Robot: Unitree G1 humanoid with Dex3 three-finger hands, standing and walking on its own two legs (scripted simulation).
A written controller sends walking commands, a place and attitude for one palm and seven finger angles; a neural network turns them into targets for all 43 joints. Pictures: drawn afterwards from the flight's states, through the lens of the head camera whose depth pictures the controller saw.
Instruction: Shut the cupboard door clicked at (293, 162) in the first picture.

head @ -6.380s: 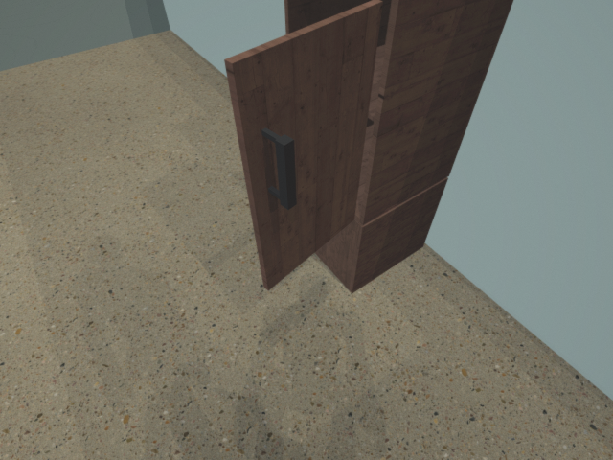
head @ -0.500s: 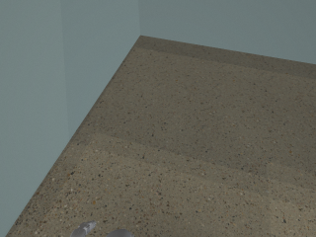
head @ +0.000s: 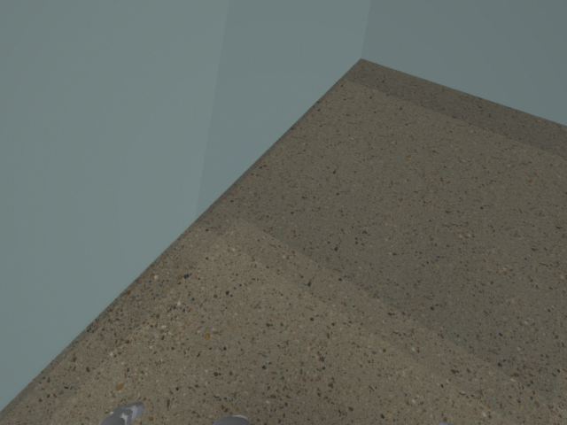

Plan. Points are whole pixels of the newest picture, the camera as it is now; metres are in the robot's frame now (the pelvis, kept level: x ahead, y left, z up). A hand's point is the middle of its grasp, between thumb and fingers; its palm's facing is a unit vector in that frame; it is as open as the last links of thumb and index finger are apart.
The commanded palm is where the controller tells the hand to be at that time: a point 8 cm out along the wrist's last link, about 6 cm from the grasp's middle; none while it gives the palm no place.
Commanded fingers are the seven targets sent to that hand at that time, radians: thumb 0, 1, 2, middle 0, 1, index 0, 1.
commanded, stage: walk to a spot facing it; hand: left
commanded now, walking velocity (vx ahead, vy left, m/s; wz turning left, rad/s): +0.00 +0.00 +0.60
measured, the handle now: out of the picture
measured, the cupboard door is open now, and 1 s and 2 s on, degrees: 100 100 100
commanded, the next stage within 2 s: none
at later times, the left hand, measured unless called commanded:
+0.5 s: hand out of the picture -0.03 +0.21 -0.18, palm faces +0.37 -0.89 -0.25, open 7.4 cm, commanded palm none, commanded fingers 0.00 0.90 0.90 -0.20 -0.30 -0.20 -0.30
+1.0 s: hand out of the picture -0.01 +0.14 -0.14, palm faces +0.58 -0.77 -0.25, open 7.4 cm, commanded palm none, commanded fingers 0.00 0.90 0.90 -0.20 -0.30 -0.20 -0.30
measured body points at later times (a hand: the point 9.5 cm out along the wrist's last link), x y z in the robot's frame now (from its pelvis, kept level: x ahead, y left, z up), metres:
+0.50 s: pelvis +0.00 -0.01 +0.00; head +0.05 +0.03 +0.44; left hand -0.05 +0.26 -0.16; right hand +0.20 -0.21 -0.13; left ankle -0.04 +0.09 -0.73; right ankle +0.00 -0.14 -0.67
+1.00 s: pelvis +0.04 -0.06 +0.01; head +0.09 -0.04 +0.46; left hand -0.04 +0.18 -0.12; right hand +0.25 -0.23 -0.15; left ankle -0.07 +0.04 -0.65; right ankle +0.08 -0.15 -0.73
